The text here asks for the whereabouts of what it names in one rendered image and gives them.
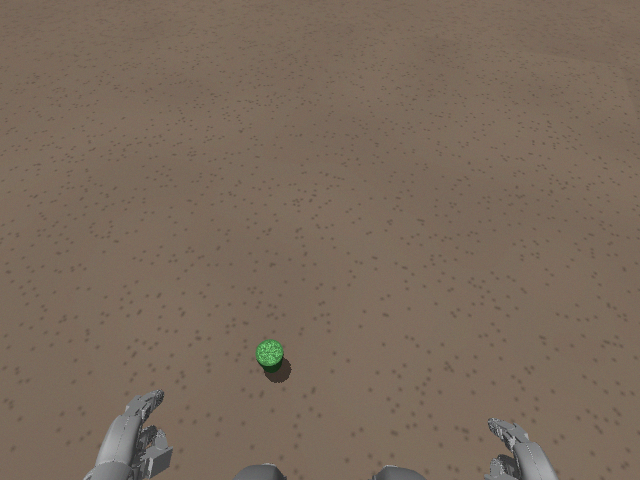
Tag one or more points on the left robot arm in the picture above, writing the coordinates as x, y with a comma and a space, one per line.
110, 471

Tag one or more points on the left robot hand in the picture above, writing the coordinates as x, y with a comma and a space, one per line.
125, 440

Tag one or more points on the right robot hand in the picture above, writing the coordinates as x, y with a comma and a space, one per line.
530, 461

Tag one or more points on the cup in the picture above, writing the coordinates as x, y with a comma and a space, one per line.
269, 355

